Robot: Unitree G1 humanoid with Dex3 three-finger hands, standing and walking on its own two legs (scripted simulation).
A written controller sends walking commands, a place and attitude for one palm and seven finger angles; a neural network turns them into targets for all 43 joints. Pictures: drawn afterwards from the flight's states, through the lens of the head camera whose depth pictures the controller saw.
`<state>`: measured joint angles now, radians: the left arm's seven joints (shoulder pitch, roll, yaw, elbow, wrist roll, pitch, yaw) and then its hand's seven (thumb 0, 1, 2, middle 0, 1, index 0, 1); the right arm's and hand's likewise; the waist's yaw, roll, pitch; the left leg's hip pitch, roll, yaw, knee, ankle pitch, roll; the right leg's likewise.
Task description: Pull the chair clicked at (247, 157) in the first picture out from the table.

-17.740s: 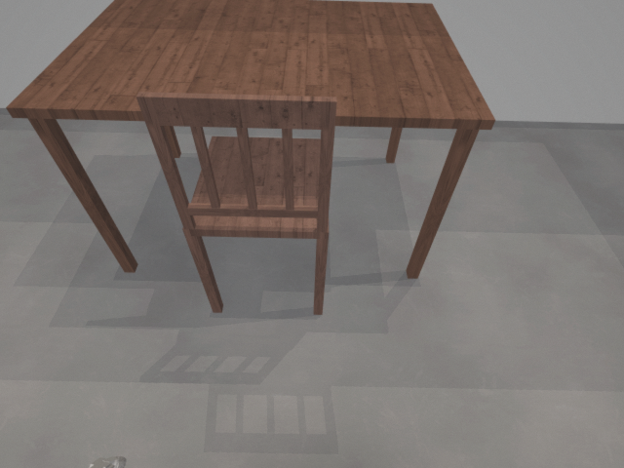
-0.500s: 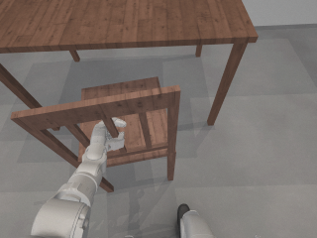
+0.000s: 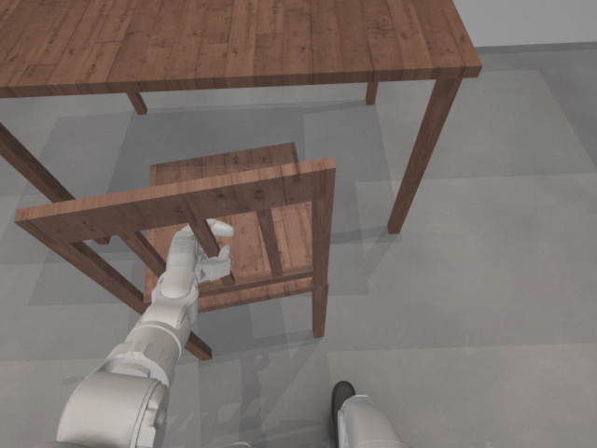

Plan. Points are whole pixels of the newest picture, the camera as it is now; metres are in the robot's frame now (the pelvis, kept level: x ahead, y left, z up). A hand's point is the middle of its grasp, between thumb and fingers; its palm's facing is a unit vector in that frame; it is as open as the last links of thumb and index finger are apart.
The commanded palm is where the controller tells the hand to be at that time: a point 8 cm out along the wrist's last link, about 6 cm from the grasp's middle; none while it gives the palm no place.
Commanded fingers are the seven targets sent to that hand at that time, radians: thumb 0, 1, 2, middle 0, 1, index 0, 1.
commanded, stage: step backward, pulling the chair out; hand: left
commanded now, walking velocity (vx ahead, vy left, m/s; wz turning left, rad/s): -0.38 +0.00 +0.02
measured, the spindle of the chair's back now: (215, 254) +0.41 +0.14 -0.08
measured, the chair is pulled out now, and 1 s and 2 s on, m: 0.24 0.25 0.25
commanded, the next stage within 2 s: stop walking, hand still on the chair in 0.10 s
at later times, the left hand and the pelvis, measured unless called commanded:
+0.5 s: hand (223, 264) +0.38 +0.11 -0.05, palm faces +0.00 -0.98 -0.20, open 5.4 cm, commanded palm +0.36 +0.17 -0.03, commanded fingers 0.00 0.90 0.90 -0.50 -1.45 -0.50 -1.45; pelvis +0.03 +0.00 +0.01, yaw -1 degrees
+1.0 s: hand (221, 264) +0.38 +0.12 -0.05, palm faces -0.10 -0.98 -0.17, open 5.5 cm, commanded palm +0.37 +0.17 -0.03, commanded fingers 0.00 0.90 0.90 -0.50 -1.45 -0.50 -1.45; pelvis +0.08 +0.02 +0.01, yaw +0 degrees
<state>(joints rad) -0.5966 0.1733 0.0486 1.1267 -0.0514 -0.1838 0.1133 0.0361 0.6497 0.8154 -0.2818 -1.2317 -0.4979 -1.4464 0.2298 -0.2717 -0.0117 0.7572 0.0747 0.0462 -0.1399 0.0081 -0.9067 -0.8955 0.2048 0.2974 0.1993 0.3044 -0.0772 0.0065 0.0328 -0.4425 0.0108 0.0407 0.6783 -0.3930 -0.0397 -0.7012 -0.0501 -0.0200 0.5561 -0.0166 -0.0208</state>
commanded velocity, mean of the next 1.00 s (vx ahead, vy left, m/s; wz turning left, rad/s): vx -0.07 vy -0.01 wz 0.00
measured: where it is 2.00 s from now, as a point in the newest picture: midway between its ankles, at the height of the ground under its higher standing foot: outside the picture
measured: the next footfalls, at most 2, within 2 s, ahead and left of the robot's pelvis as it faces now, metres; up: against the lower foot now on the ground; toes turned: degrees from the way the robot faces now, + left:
none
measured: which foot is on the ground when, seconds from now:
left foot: down 0.00-1.00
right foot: down 0.00-1.00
